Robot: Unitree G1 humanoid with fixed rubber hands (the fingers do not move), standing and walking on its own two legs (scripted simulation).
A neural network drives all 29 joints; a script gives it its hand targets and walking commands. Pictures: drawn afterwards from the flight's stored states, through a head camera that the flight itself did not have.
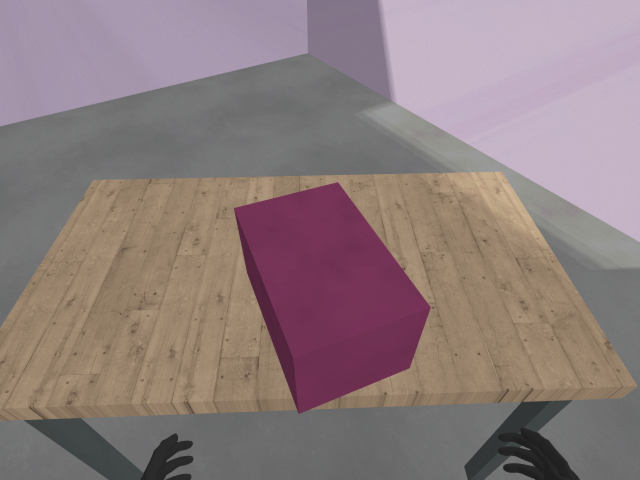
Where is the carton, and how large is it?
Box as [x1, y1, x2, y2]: [234, 182, 430, 413]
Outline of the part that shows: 337,182 234,208 247,273 298,413 408,368 430,307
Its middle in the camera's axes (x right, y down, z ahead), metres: +0.00 +0.07 +0.63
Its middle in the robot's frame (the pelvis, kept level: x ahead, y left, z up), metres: +0.44 +0.02 -0.03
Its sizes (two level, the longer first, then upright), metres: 0.293 0.189 0.166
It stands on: a table, 0.67 m high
